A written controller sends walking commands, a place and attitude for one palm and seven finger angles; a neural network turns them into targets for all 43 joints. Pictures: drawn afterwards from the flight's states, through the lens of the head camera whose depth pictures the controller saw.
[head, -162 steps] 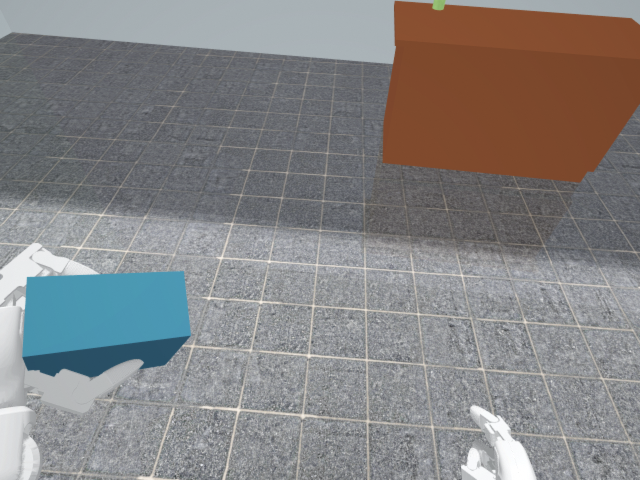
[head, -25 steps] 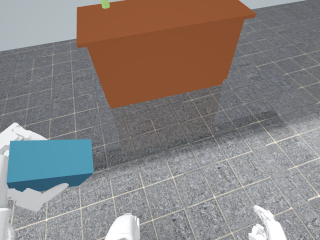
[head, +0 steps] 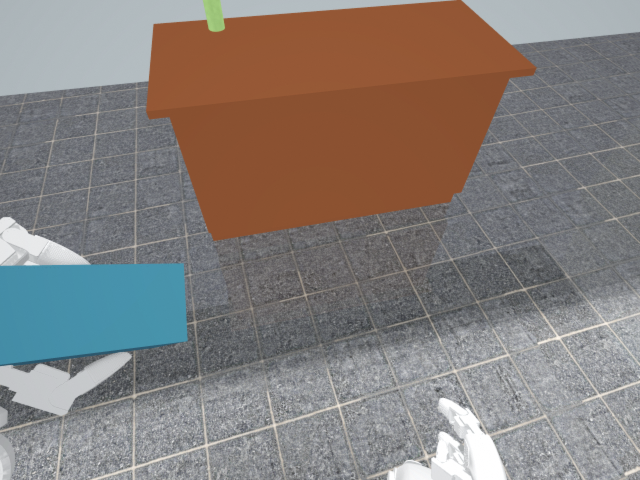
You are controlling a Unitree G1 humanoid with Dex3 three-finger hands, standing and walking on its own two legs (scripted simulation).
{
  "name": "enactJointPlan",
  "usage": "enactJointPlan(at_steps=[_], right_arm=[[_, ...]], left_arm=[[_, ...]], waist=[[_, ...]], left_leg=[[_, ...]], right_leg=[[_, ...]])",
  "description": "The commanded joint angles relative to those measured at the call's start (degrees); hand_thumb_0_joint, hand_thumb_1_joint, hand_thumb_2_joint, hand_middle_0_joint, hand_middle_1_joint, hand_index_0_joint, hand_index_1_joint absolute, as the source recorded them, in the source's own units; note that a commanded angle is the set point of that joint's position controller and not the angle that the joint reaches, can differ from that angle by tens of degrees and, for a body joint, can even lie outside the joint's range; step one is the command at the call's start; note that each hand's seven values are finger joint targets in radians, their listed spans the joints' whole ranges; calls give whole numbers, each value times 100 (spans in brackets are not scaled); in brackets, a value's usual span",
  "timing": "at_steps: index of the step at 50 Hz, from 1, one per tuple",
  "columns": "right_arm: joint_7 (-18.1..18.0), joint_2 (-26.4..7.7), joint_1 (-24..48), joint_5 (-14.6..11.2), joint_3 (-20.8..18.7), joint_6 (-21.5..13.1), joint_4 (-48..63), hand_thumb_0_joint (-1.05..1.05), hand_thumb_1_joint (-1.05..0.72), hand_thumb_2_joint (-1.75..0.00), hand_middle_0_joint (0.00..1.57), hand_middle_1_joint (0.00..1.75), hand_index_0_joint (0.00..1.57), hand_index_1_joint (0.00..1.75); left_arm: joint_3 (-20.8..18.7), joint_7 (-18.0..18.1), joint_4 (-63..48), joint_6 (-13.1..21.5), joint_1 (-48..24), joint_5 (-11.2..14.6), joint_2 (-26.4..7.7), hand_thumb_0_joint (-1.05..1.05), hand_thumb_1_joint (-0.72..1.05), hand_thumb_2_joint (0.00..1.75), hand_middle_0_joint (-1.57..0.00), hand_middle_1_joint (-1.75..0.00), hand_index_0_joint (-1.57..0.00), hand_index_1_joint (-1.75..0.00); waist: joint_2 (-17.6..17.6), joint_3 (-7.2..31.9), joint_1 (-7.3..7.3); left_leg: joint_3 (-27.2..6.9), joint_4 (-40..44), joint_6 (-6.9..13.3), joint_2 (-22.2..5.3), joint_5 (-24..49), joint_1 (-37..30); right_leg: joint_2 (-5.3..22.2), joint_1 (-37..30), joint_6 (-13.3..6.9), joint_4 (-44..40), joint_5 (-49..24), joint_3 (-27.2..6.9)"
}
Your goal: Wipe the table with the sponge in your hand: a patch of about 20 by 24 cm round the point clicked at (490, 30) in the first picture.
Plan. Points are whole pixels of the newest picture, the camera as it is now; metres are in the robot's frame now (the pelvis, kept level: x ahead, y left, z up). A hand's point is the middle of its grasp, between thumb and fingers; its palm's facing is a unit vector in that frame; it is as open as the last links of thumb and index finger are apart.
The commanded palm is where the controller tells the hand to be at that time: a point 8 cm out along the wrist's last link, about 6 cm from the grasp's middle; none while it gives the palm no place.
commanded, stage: walk to a spot facing it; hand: left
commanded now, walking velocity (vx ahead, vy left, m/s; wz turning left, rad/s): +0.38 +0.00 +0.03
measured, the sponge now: (118, 314) +0.22 +0.20 +0.17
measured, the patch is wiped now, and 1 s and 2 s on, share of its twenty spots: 0.00 0.00 0.00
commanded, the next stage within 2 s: turn to face it in 1.10 s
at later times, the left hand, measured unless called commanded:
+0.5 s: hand (153, 185) +0.37 +0.22 +0.18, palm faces +0.44 -0.77 -0.47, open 10.5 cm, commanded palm +0.31 +0.26 +0.17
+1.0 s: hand (187, 136) +0.48 +0.22 +0.16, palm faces +0.58 -0.70 -0.42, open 10.5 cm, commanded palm +0.41 +0.24 +0.17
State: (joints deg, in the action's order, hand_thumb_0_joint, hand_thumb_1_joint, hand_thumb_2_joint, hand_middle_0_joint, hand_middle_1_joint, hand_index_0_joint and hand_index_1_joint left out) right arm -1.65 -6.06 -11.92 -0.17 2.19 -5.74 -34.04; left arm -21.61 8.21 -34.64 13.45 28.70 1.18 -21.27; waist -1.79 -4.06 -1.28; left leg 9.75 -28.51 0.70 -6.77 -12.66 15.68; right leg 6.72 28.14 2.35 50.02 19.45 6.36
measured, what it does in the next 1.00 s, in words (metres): walks ahead: right foot, then left foot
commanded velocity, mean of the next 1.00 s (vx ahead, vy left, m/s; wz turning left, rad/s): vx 0.34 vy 0.00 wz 0.21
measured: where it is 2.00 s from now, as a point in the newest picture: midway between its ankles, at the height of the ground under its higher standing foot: (349, 415)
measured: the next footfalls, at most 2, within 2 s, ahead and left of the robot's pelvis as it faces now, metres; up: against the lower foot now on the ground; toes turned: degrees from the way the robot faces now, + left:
right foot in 0.12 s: +0.11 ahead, -0.15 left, +0.00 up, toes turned -10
left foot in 0.50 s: +0.30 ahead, +0.09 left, +0.00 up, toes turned +15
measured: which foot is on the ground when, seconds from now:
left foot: down 0.00-0.12, up 0.14-0.48, down 0.50-0.92, up 0.94-1.00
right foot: up 0.00-0.10, down 0.12-0.52, up 0.54-0.90, down 0.92-1.00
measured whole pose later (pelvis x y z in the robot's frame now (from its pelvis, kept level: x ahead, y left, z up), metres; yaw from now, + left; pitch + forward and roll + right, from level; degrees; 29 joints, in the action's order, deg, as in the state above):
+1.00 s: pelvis +0.30 -0.06 -0.02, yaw +10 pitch -1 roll +0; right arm -3.6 -11.5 -10.4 -0.7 0.2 -4.2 -37.7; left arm -19.3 8.7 -23.3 9.9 21.5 0.8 -18.1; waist -4.1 -2.6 -2.3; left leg 1.6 -57.1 0.0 -3.5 -27.0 23.0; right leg 4.2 16.9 -1.5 36.3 17.9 11.2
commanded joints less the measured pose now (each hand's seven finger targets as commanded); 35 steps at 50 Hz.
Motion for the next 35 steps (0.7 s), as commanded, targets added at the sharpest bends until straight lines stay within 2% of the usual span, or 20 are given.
enactJointPlan(at_steps=[1,4,5,6,7,8,9,12,15,20,22,23,24,25,26,27,28,30,33,35], right_arm=[[-221,-1093,373,5,-499,-284,697,0,-90,-90,20,30,20,30],[-281,-1058,381,-32,-474,-211,680,0,-90,-90,20,30,20,30],[-276,-995,345,-54,-465,-167,652,0,-90,-90,20,30,20,30],[-262,-846,330,-66,-431,-100,701,0,-90,-90,20,30,20,30],[-277,-946,688,-57,-394,-138,785,0,-90,-90,20,30,20,30],[-246,-998,757,-6,-392,-143,702,0,-90,-90,20,30,20,30],[-226,-1100,631,-46,-488,-149,623,0,-90,-90,20,30,20,30],[-206,-1118,754,-26,-453,54,570,0,-90,-90,20,30,20,30],[-158,-1041,695,0,-469,163,697,0,-90,-90,20,30,20,30],[-135,-944,566,-11,-554,103,1044,0,-90,-90,20,30,20,30],[-176,-969,374,-10,-597,99,1018,0,-90,-90,20,30,20,30],[-229,-1023,229,-19,-659,106,990,0,-90,-90,20,30,20,30],[-273,-1090,190,-17,-697,101,1028,0,-90,-90,20,30,20,30],[-276,-1251,256,3,-760,107,1023,0,-90,-90,20,30,20,30],[-224,-1296,279,5,-720,85,1053,0,-90,-90,20,30,20,30],[-138,-1293,336,-11,-643,67,1051,0,-90,-90,20,30,20,30],[-152,-1253,539,24,-584,9,973,0,-90,-90,20,30,20,30],[-129,-1215,512,-66,-668,-47,824,0,-90,-90,20,30,20,30],[-61,-1164,518,-69,-608,-220,826,0,-90,-90,20,30,20,30],[-28,-1111,485,-34,-552,-334,787,0,-90,-90,20,30,20,30]], left_arm=[[-566,156,-483,248,-544,38,-672,0,10,130,-120,-160,-120,-160],[-355,156,-244,141,-939,-15,-612,0,10,130,-120,-160,-120,-160],[-358,158,-137,93,-963,-46,-682,0,10,130,-120,-160,-120,-160],[-411,183,-195,53,-1126,-106,-928,0,10,130,-120,-160,-120,-160],[-565,217,-273,-2,-1213,-50,-1174,0,10,130,-120,-160,-120,-160],[-516,226,-386,18,-1476,-47,-1095,0,10,130,-120,-160,-120,-160],[-394,175,-376,53,-1406,16,-1007,0,10,130,-120,-160,-120,-160],[-707,187,-691,227,-720,-13,-1166,0,10,130,-120,-160,-120,-160],[-929,227,-995,325,-521,0,-1240,0,10,130,-120,-160,-120,-160],[-1051,345,-1226,329,8,114,-1119,0,10,130,-120,-160,-120,-160],[-972,377,-1052,287,-6,129,-1021,0,10,130,-120,-160,-120,-160],[-804,365,-878,249,24,139,-858,0,10,130,-120,-160,-120,-160],[-810,369,-1056,324,-203,123,-939,0,10,130,-120,-160,-120,-160],[-835,371,-1098,386,-348,100,-961,0,10,130,-120,-160,-120,-160],[-829,370,-1021,412,-431,137,-986,0,10,130,-120,-160,-120,-160],[-844,334,-759,357,-760,48,-1250,0,10,130,-120,-160,-120,-160],[-928,219,-741,331,-959,93,-1436,0,10,130,-120,-160,-120,-160],[-897,162,-1110,373,-1012,60,-1282,0,10,130,-120,-160,-120,-160],[-774,108,-1813,392,-493,103,-1072,0,10,130,-120,-160,-120,-160],[-684,94,-1689,394,-195,116,-908,0,10,130,-120,-160,-120,-160]], waist=[[-1005,865,121],[-597,984,118],[42,1121,81],[1628,1277,83],[2087,1059,-83],[1433,1003,13],[1336,825,58],[740,493,59],[640,665,124],[928,985,-114],[867,1179,14],[716,1398,179],[231,1737,273],[-879,1907,287],[-1729,1879,223],[-1029,1438,270],[-858,1313,236],[-691,1000,165],[-1207,1107,32],[-1311,1101,65]], left_leg=[[-758,1247,655,-1138,-1005,-301],[-495,116,410,-776,-888,-265],[-235,-989,337,-510,-693,75],[85,-2672,123,84,-1183,1416],[-346,-3979,-52,494,-2190,2669],[-944,-4492,-97,249,-1847,2815],[-1066,-4623,-156,69,-1471,2779],[-909,-4567,-263,-23,-1017,2901],[-597,-3100,-239,-101,-685,2296],[233,-1036,-130,240,-386,1399],[537,-370,-108,535,145,543],[602,102,-51,660,586,-326],[334,250,81,516,846,-1303],[-1192,345,561,-419,1314,-2220],[-3481,562,1368,-1801,2307,-2665],[-3984,886,1619,-2027,1703,-1976],[-3955,1042,1586,-1981,863,-1510],[-3012,1064,1461,-1681,336,-1089],[-1661,1187,986,-1076,83,-533],[-1409,1381,884,-971,-78,-132]], right_leg=[[-318,-756,55,-1074,119,511],[-497,-1637,-2,-2300,-130,647],[-129,-2130,-215,-2719,-249,64],[1095,-3037,-766,-3101,-605,-1851],[1941,-3447,-1329,-3349,-1500,-3258],[2122,-3293,-1398,-3372,-1342,-3090],[1935,-3058,-1349,-3414,-1030,-2801],[1535,-2832,-1212,-3233,-2371,-1428],[1305,-2697,-1083,-3133,-2904,-477],[1158,-3130,-1073,-2704,-3738,-208],[959,-2882,-881,-2154,-3856,11],[786,-2644,-664,-1371,-3760,289],[573,-2152,-436,-373,-3329,458],[65,-1062,-206,836,-1160,518],[-468,325,-125,2075,1609,3],[-454,706,-182,2657,1707,-577],[-170,772,-155,2800,1450,-784],[101,1025,-86,2541,1065,-763],[83,473,-34,1596,259,-349],[23,-31,-5,909,-48,-127]])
